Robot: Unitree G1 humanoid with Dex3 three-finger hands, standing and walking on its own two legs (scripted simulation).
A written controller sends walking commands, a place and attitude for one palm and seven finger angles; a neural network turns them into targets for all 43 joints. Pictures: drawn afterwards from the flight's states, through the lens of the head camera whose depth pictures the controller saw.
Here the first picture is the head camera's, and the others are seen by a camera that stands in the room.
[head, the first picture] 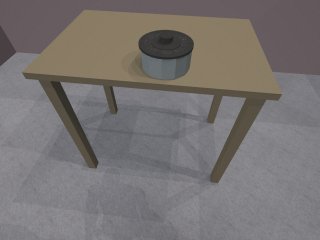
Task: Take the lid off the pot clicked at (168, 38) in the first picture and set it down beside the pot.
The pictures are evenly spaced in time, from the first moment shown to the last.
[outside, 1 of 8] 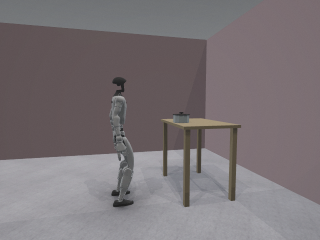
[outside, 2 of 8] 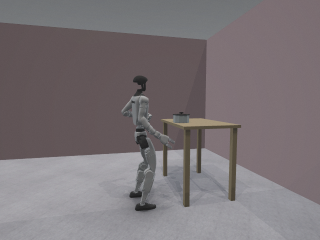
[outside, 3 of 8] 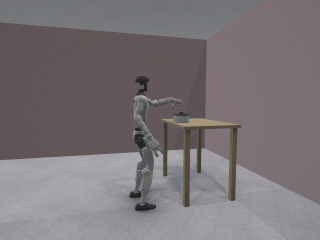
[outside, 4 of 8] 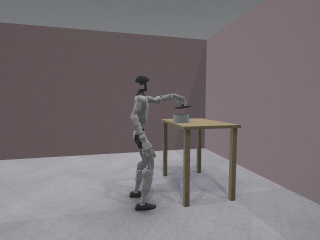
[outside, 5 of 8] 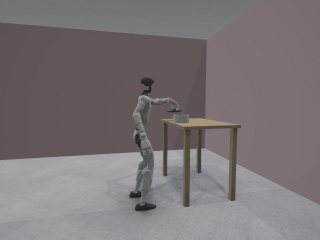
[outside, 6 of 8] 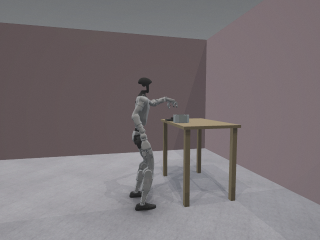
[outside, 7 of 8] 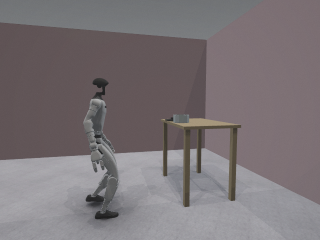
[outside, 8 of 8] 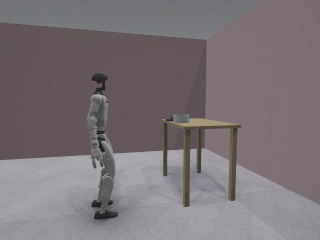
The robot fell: no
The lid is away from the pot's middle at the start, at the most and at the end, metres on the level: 0.00 0.25 0.24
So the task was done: yes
